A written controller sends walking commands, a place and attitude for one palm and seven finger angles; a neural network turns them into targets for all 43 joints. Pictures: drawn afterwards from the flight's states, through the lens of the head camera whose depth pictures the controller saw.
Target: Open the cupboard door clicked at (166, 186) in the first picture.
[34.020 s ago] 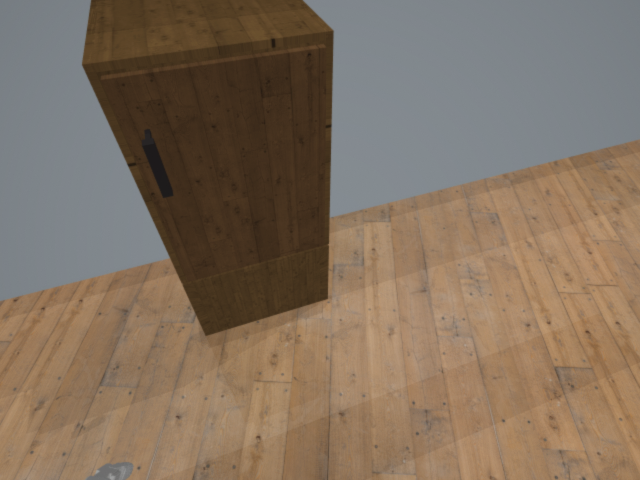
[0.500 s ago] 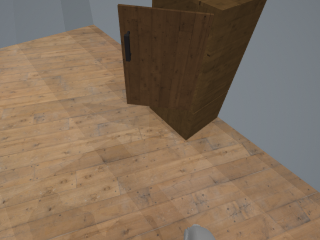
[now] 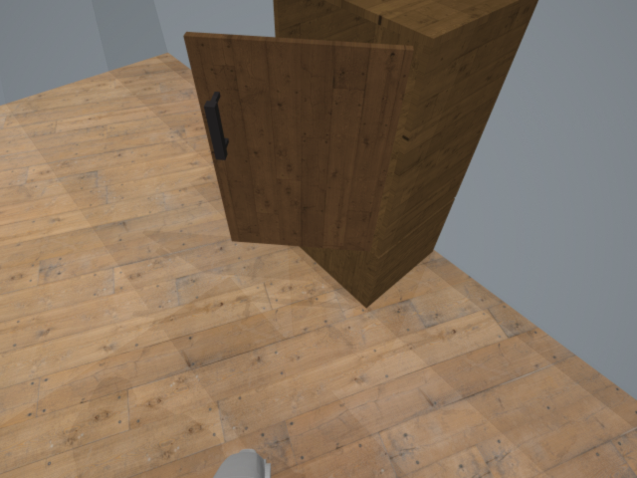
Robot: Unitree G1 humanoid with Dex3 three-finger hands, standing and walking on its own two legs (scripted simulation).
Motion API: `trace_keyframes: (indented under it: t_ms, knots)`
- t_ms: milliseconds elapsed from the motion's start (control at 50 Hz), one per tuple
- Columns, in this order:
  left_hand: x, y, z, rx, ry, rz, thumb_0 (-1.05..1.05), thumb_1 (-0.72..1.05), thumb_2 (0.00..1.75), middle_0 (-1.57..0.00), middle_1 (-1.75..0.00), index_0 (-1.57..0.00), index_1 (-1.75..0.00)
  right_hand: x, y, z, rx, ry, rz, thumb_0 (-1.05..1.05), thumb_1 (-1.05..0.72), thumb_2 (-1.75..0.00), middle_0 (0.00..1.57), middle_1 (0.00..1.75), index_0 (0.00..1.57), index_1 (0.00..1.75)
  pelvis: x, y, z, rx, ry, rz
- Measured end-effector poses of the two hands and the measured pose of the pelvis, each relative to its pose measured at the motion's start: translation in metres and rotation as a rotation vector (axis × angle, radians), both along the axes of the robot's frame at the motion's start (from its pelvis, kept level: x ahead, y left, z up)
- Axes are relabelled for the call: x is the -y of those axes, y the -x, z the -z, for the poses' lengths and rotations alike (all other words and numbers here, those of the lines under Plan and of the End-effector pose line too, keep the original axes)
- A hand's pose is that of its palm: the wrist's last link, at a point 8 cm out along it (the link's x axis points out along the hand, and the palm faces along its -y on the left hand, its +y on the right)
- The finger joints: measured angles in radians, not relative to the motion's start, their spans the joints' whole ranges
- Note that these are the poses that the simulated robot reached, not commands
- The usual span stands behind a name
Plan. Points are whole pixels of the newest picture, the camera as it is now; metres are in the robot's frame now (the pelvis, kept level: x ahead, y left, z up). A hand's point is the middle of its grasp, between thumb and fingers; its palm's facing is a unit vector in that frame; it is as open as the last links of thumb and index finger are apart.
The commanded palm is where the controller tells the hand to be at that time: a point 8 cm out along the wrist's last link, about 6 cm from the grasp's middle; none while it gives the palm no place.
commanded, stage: take the last steps up to it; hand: left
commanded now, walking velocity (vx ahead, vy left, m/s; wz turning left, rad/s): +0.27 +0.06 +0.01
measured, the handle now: (218, 126) +0.76 +0.24 -0.01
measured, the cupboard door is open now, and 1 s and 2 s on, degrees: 44 44 44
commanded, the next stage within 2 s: come to a stop and stand still in 0.30 s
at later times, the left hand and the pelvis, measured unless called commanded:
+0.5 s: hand (173, 418) +0.23 +0.24 -0.17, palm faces +0.00 -0.98 -0.20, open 7.3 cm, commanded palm none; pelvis +0.16 +0.05 +0.00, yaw -2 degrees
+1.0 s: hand (170, 427) +0.22 +0.24 -0.18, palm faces +0.06 -0.98 -0.21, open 7.3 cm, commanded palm none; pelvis +0.16 +0.05 -0.01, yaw -1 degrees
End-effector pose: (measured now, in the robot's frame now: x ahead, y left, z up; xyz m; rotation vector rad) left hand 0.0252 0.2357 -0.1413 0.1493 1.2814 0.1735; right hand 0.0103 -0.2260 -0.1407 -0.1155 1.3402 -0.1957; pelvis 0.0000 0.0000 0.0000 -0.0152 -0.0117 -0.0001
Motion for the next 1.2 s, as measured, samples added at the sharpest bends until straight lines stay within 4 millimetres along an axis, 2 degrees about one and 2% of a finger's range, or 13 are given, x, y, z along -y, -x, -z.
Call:
trace_keyframes:
  t_ms: [60, 140, 220, 300, 340, 520, 580, 660, 780, 860, 1020, 1120, 1200]
  knots:
    - [-0.005, 0.011, 0.004, -0.068, 0.028, -0.039, -0.01, 0.94, 0.9, -0.2, -0.3, -0.2, -0.3, 0.001, -0.056, -0.006, 0.068, 0.028, -0.048, 0.02, -0.94, -0.9, 0.2, 0.3, 0.19, 0.3, -0.011, -0.023, 0.0, -0.002, 0.005, -0.004]
    - [-0.013, 0.019, 0.016, -0.165, 0.075, -0.088, 0.0, 0.92, 0.9, -0.2, -0.3, -0.2, -0.3, -0.014, -0.124, -0.011, 0.143, 0.057, -0.11, 0.01, -0.93, -0.9, 0.19, 0.3, 0.19, 0.3, -0.031, -0.058, 0.007, -0.002, 0.01, -0.006]
    - [-0.026, 0.006, 0.027, -0.244, 0.101, -0.082, 0.0, 0.91, 0.9, -0.2, -0.3, -0.2, -0.3, -0.036, -0.167, -0.009, 0.206, 0.073, -0.129, 0.01, -0.92, -0.9, 0.2, 0.3, 0.19, 0.3, -0.05, -0.086, 0.015, 0.005, -0.003, 0.013]
    - [-0.04, -0.044, 0.019, -0.205, 0.088, -0.039, 0.01, 0.91, 0.9, -0.2, -0.3, -0.2, -0.3, -0.056, -0.171, -0.011, 0.174, 0.051, -0.095, 0.01, -0.91, -0.9, 0.2, 0.3, 0.2, 0.3, -0.058, -0.108, 0.006, 0.002, -0.006, 0.028]
    - [-0.045, -0.076, 0.015, -0.156, 0.077, -0.019, 0.01, 0.91, 0.9, -0.2, -0.3, -0.2, -0.3, -0.055, -0.167, -0.013, 0.15, 0.065, -0.058, 0.0, -0.94, -0.9, 0.2, 0.3, 0.2, 0.3, -0.061, -0.118, 0.002, -0.002, -0.01, 0.033]
    - [-0.047, -0.208, -0.001, 0.038, 0.002, 0.063, 0.01, 0.92, 0.9, -0.2, -0.3, -0.2, -0.3, -0.056, -0.13, 0.001, -0.069, 0.008, 0.011, 0.0, -0.93, -0.9, 0.2, 0.3, 0.2, 0.3, -0.049, -0.163, 0.0, 0.001, -0.026, 0.029]
    - [-0.037, -0.235, 0.002, 0.075, -0.02, 0.089, 0.01, 0.92, 0.9, -0.2, -0.3, -0.2, -0.3, -0.053, -0.125, 0.015, -0.126, -0.026, 0.049, 0.0, -0.92, -0.9, 0.2, 0.3, 0.2, 0.3, -0.038, -0.177, 0.009, 0.006, -0.045, 0.04]
    - [-0.022, -0.251, 0.002, 0.067, -0.021, 0.121, 0.0, 0.91, 0.9, -0.2, -0.3, -0.2, -0.3, -0.048, -0.129, 0.024, -0.153, -0.05, 0.089, 0.01, -0.91, -0.9, 0.2, 0.3, 0.2, 0.3, -0.033, -0.184, 0.012, -0.001, -0.023, 0.019]
    - [-0.015, -0.246, 0.009, 0.083, 0.016, 0.072, 0.0, 0.91, 0.9, -0.2, -0.3, -0.2, -0.3, -0.042, -0.147, 0.016, -0.14, -0.011, 0.048, 0.01, -0.91, -0.9, 0.2, 0.3, 0.2, 0.3, -0.036, -0.175, 0.011, 0.002, -0.02, -0.004]
    - [-0.03, -0.229, 0.018, 0.081, 0.034, 0.018, 0.0, 0.92, 0.9, -0.2, -0.3, -0.21, -0.3, -0.04, -0.16, 0.009, -0.073, 0.041, 0.016, 0.01, -0.9, -0.9, 0.2, 0.3, 0.2, 0.3, -0.046, -0.167, 0.013, 0.019, -0.024, -0.001]
    - [-0.055, -0.175, 0.008, -0.018, -0.011, -0.013, 0.0, 0.92, 0.9, -0.2, -0.3, -0.2, -0.3, -0.047, -0.181, 0.001, 0.029, 0.044, -0.044, 0.01, -0.91, -0.9, 0.2, 0.3, 0.2, 0.3, -0.049, -0.154, 0.005, 0.004, -0.021, 0.012]
    - [-0.05, -0.135, 0.005, -0.086, -0.04, -0.003, 0.0, 0.91, 0.9, -0.2, -0.3, -0.2, -0.3, -0.039, -0.185, 0.009, 0.071, 0.01, -0.029, 0.01, -0.92, -0.9, 0.2, 0.3, 0.2, 0.3, -0.042, -0.143, 0.008, 0.004, -0.033, 0.028]
    - [-0.04, -0.111, 0.001, -0.132, -0.023, 0.006, 0.01, 0.91, 0.9, -0.2, -0.3, -0.2, -0.3, -0.038, -0.175, 0.007, 0.072, -0.007, -0.02, 0.01, -0.91, -0.9, 0.2, 0.3, 0.2, 0.3, -0.04, -0.139, 0.003, 0.013, -0.028, 0.018]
